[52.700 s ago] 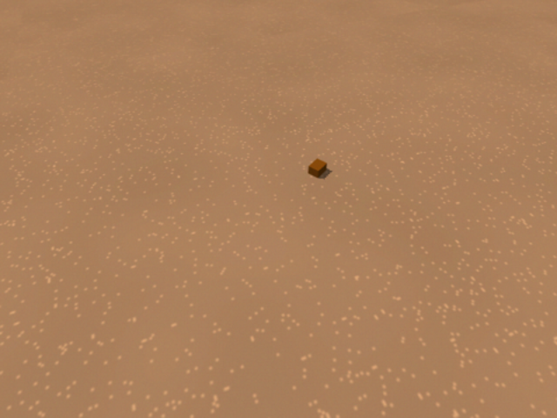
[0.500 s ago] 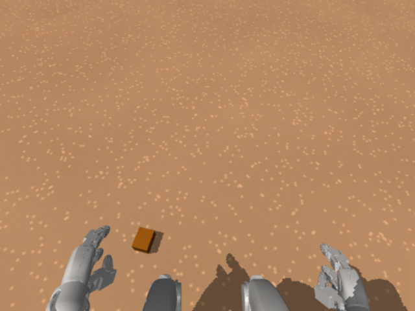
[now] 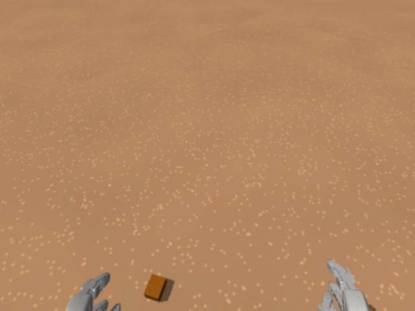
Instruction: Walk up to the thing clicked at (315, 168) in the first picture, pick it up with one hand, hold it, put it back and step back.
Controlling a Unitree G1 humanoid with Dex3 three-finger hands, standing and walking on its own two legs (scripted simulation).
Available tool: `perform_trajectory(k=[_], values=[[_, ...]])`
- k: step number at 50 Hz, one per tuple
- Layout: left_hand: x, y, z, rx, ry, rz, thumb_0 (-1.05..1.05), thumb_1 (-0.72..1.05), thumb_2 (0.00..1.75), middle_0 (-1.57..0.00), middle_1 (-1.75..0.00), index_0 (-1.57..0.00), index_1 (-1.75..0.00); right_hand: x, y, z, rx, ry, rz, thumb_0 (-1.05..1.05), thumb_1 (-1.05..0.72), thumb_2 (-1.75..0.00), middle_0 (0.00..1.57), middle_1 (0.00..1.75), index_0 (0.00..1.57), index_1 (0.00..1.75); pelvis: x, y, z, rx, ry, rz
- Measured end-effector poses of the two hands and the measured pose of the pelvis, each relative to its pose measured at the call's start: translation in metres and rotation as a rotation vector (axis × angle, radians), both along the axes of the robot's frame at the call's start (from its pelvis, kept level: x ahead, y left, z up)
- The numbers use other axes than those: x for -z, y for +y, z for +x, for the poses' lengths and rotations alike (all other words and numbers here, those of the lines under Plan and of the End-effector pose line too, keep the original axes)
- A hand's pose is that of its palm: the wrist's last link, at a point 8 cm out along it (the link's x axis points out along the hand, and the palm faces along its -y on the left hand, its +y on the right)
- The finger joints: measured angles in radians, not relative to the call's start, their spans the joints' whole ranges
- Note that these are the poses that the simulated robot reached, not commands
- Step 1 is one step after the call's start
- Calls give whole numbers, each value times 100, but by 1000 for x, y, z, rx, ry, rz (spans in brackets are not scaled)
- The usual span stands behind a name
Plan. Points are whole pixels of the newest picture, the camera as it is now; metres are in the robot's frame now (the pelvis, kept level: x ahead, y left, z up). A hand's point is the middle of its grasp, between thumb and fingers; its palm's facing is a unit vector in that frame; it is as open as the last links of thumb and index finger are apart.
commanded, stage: home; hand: left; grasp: from above
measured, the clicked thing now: (155, 287) +0.41 +0.23 -0.69
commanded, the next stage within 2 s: stand in 1.80 s
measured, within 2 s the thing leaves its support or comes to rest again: neither
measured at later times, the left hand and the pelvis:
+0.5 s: hand out of the picture +0.16 +0.17 -0.05, palm faces +0.05 -0.98 -0.19, open 9.6 cm; pelvis +0.00 +0.00 +0.00, yaw +0 degrees
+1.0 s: hand out of the picture +0.16 +0.18 -0.04, palm faces +0.05 -0.98 -0.20, open 8.0 cm; pelvis +0.00 +0.00 +0.00, yaw +0 degrees
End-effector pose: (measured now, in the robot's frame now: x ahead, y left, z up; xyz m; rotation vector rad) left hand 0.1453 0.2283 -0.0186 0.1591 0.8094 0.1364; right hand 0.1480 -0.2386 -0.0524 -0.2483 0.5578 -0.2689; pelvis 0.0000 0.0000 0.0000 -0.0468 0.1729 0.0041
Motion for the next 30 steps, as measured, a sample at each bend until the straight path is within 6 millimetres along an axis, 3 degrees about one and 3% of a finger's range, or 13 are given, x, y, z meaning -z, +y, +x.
perform_trajectory(k=[7,16,30], values=[[2,-2,-1,4,-2,-5,1,66,75,-17,-26,-18,-25,-2,-2,4,-18,-10,-12,2,-90,-90,20,30,21,30,0,-2,-2,-1,-11,2],[0,-4,-1,10,-9,3,1,59,71,-17,-25,-17,-24,3,-6,-6,-11,24,-13,2,-90,-90,20,30,21,30,0,-4,-3,-1,-12,3],[-1,-6,-3,15,-13,6,1,60,72,-17,-25,-17,-25,7,-9,-17,10,31,-9,2,-90,-90,20,30,21,30,0,-5,-7,4,-19,5]])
